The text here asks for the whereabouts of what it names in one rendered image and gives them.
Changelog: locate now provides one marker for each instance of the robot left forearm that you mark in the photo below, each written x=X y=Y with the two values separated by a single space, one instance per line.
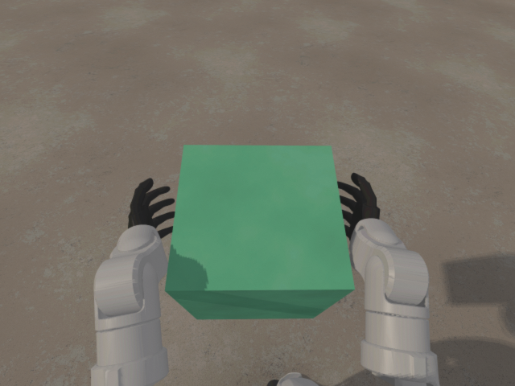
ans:
x=127 y=312

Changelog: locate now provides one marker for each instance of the robot right forearm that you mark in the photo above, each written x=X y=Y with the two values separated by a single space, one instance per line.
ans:
x=397 y=346

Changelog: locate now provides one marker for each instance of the robot right hand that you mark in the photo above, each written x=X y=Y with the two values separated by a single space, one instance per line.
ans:
x=365 y=206

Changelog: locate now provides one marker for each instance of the carton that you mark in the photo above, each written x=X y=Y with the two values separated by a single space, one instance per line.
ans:
x=258 y=233

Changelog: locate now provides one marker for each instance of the robot left hand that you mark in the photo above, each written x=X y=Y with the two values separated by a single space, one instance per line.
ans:
x=141 y=212

